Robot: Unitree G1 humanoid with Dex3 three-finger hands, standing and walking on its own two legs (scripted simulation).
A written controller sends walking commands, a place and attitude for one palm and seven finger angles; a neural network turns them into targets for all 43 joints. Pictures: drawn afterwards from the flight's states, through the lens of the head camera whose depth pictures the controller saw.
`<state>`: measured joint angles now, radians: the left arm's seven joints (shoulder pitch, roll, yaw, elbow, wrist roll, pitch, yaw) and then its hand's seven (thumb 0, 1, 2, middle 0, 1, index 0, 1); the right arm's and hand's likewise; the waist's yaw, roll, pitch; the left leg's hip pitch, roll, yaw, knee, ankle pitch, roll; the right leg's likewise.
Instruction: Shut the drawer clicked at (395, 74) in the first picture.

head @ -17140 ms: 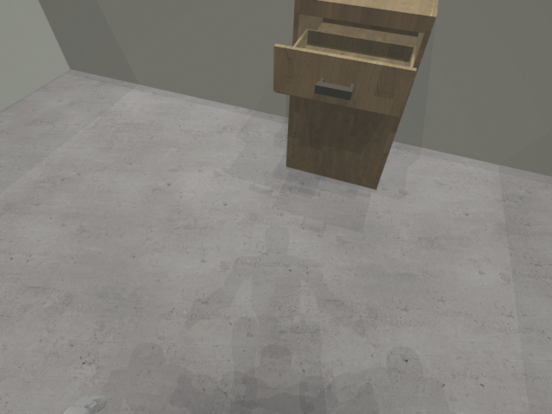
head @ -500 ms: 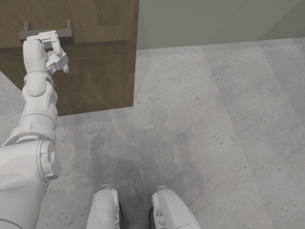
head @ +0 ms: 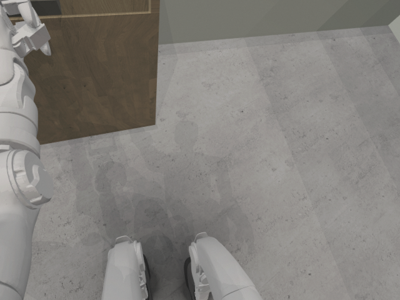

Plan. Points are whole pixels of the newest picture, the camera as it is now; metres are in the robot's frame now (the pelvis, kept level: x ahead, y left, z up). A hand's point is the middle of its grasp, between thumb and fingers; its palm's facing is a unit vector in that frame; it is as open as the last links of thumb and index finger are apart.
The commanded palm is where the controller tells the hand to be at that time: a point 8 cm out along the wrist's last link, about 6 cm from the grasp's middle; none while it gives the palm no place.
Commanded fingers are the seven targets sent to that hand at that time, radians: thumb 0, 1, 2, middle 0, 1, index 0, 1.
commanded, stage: push the drawer shut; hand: left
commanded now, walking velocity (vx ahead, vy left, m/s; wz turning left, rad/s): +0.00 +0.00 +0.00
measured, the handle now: out of the picture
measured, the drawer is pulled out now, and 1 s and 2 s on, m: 0.00 0.00 0.00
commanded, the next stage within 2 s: pull the fist back off the drawer in 0.30 s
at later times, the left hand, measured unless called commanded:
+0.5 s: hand (31, 25) +0.59 +0.20 +0.07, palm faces +0.13 -0.99 -0.04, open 3.4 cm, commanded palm +0.62 +0.19 +0.07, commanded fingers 0.00 0.90 0.90 -1.40 -1.60 -1.40 -1.60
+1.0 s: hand (36, 31) +0.59 +0.20 +0.06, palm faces +0.16 -0.99 -0.02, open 3.2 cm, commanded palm +0.56 +0.20 +0.07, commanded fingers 0.00 0.90 0.90 -1.40 -1.60 -1.40 -1.60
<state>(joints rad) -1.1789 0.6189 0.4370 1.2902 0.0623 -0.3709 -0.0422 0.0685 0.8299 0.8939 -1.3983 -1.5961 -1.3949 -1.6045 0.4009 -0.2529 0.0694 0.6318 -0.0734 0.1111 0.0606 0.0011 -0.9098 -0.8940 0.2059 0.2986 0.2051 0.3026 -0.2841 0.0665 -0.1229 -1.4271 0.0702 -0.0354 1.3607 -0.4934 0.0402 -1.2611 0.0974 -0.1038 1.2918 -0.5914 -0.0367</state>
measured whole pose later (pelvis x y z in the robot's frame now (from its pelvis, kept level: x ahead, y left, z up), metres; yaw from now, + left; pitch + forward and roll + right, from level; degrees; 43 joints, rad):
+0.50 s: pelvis -0.03 +0.00 -0.02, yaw -1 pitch +33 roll -10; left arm -1.38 0.75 0.35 1.38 0.11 -0.29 -0.05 0.09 0.65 0.92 -1.40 -1.60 -1.39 -1.60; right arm 0.41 -0.25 0.12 0.64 -0.08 0.05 0.03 0.00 -0.91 -0.89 0.21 0.30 0.21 0.30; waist -0.34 0.06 -0.11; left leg -1.56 0.06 -0.07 1.42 -0.45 0.05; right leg -1.38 0.09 -0.15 1.35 -0.56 -0.03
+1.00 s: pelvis -0.02 +0.01 -0.01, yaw -1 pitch +32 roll -9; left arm -1.22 0.65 0.41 1.22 0.07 -0.27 -0.02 0.02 0.81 0.89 -1.40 -1.60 -1.39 -1.60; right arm 0.43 -0.24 0.10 0.63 -0.08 0.04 0.06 0.00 -0.91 -0.89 0.21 0.30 0.21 0.30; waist -0.30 0.07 -0.11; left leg -1.49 0.07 -0.04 1.37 -0.46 0.06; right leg -1.32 0.10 -0.11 1.30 -0.56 -0.02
